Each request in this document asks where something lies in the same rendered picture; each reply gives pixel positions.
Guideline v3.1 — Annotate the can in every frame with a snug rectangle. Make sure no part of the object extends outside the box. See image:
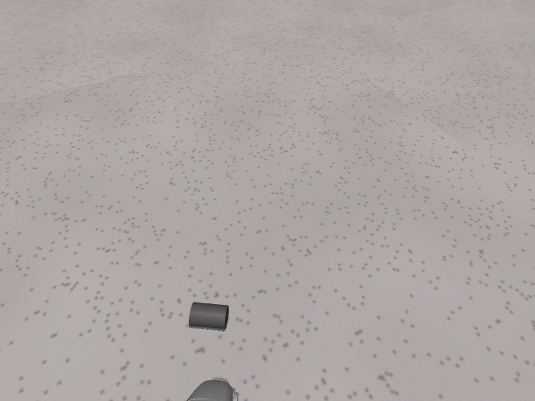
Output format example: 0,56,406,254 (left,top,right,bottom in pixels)
189,302,229,329

